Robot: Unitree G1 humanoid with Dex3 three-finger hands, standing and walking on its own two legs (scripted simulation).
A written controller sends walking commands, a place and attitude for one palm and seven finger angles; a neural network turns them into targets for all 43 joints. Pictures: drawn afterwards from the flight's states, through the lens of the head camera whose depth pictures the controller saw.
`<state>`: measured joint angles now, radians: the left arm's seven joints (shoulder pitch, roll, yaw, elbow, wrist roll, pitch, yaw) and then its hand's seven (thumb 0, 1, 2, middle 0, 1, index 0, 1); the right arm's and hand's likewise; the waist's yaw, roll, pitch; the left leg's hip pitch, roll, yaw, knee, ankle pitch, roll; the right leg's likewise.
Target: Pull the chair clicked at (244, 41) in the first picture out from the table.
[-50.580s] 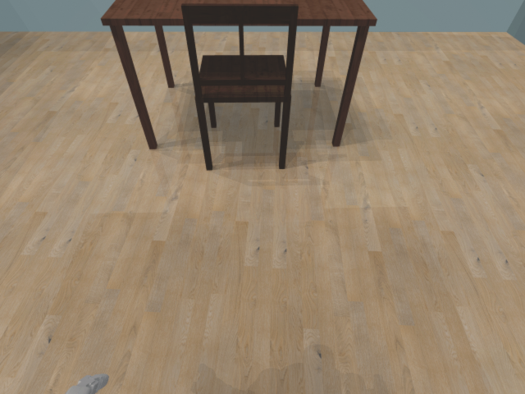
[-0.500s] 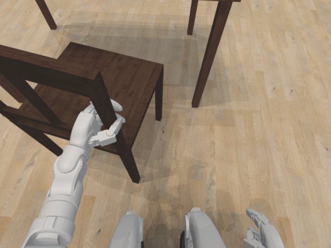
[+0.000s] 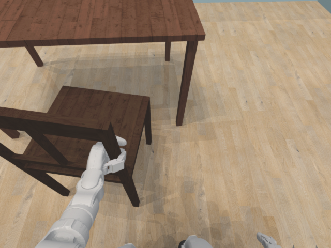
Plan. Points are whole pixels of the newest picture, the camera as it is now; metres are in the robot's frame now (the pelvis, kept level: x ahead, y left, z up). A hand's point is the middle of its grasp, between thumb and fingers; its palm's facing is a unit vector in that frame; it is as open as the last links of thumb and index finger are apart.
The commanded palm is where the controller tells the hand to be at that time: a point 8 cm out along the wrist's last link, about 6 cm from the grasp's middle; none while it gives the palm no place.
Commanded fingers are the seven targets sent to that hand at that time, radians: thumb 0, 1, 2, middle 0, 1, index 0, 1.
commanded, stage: step backward, pulling the chair out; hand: left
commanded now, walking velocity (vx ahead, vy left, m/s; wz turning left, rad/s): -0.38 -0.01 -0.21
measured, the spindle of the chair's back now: (49, 148) +0.40 +0.34 -0.09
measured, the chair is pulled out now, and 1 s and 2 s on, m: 0.28 0.43 0.53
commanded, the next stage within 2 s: none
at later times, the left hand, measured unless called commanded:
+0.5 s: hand (129, 195) +0.25 +0.09 -0.06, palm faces -0.15 -0.98 -0.13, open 5.8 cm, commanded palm +0.24 +0.14 -0.05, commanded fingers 0.00 0.90 0.90 -0.50 -1.45 -0.50 -1.45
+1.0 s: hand (132, 216) +0.20 +0.08 -0.06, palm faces -0.18 -0.97 -0.16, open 5.9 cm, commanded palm +0.20 +0.13 -0.05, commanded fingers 0.00 0.90 0.90 -0.50 -1.45 -0.50 -1.45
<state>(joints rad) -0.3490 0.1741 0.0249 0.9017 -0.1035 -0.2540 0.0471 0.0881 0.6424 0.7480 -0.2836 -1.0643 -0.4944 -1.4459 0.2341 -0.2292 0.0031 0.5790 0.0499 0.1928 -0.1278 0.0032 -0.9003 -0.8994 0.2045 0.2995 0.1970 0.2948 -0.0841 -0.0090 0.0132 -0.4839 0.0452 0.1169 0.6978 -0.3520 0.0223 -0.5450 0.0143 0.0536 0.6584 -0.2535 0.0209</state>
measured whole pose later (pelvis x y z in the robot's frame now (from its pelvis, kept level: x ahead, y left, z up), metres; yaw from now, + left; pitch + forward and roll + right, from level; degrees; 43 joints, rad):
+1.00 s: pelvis -0.11 +0.01 +0.01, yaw -6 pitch +2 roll +0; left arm -0.26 0.11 -0.07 0.92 -0.05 -0.27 0.09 0.06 0.58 0.75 -0.32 -1.21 -0.50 -1.45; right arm 0.25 -0.26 0.00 0.66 0.04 0.08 -0.13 0.01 -0.90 -0.90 0.21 0.30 0.20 0.29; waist -0.07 0.02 0.06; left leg -0.45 0.06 0.20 0.59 -0.25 0.02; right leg -0.44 0.01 0.06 0.59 -0.19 0.01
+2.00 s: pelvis -0.22 +0.01 +0.02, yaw -12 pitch +3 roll +0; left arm -0.21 0.12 -0.03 0.82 -0.04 -0.20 0.07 0.11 0.55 0.77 -0.33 -1.21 -0.50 -1.45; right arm 0.17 -0.22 0.03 0.69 0.02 0.06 -0.10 0.01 -0.90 -0.90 0.21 0.30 0.20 0.30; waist -0.04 0.04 0.07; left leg -0.45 -0.01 -0.05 0.83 -0.46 -0.04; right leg -0.39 0.02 -0.03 0.50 -0.16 -0.04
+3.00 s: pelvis -0.24 +0.02 +0.02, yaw -11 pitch +0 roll +0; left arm 0.12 0.06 -0.25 0.62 0.00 -0.15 0.10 0.14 0.57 0.75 -0.25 -1.30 -0.50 -1.45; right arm 0.23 -0.20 0.07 0.67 0.00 0.00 -0.11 0.01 -0.90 -0.90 0.21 0.30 0.20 0.30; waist -0.02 0.04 -0.02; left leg -0.19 0.00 -0.03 0.41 -0.23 -0.01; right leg -0.26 0.01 -0.02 0.41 -0.16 -0.02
